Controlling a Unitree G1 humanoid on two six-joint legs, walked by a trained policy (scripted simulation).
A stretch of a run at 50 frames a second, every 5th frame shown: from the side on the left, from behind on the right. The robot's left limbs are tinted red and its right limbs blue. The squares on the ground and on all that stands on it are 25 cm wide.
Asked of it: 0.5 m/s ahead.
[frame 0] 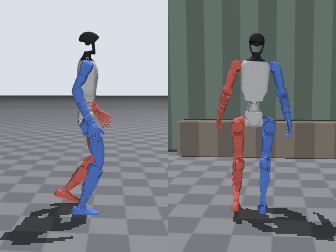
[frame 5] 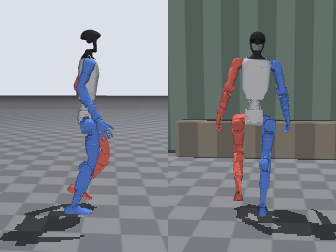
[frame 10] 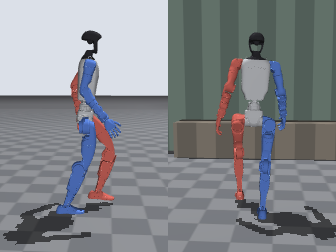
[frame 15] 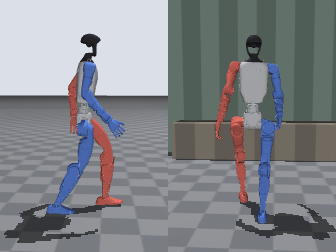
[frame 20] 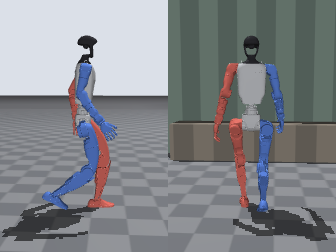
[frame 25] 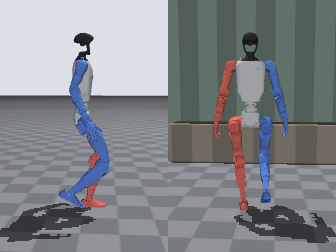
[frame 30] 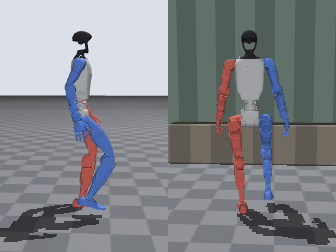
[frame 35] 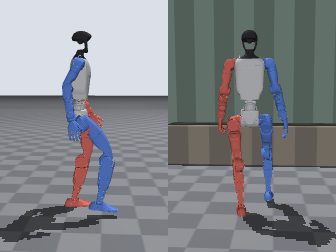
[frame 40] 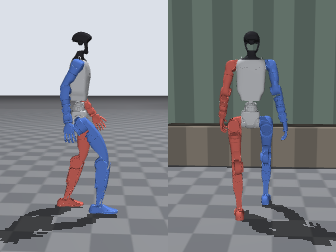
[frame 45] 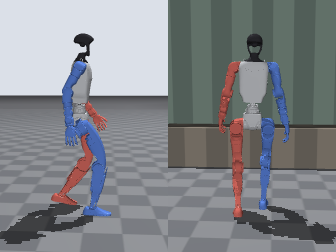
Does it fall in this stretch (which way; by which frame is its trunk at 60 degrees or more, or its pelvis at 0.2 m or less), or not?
no
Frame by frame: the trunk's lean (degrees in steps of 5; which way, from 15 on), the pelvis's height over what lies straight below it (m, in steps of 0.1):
0: 5, 0.8
5: 5, 0.8
10: 5, 0.8
15: 5, 0.8
20: 5, 0.7
25: 0, 0.8
30: 0, 0.8
35: 0, 0.8
40: 5, 0.8
45: 5, 0.8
